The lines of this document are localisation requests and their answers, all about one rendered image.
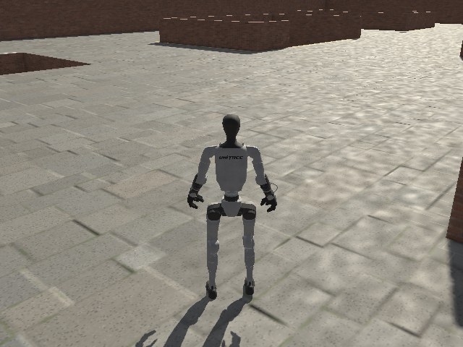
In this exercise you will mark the robot right forearm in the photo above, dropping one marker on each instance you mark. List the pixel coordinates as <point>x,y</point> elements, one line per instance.
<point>267,190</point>

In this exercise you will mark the robot left forearm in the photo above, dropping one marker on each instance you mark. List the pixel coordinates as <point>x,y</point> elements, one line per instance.
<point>195,188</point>

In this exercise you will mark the left robot hand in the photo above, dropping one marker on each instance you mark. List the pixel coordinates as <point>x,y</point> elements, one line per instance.
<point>197,199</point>

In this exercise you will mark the right robot hand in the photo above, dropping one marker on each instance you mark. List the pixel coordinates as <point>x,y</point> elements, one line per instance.
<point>272,202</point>

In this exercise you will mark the left robot thigh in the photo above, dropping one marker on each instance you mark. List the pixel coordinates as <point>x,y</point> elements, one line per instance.
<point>213,217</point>

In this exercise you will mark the robot left shin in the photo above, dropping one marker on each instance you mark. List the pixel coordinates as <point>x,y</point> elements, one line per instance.
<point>212,262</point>

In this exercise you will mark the robot left upper arm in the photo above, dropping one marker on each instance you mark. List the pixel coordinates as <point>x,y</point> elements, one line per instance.
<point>208,152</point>

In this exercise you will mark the robot right upper arm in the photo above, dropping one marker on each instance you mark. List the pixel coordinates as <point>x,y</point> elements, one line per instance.
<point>257,162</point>

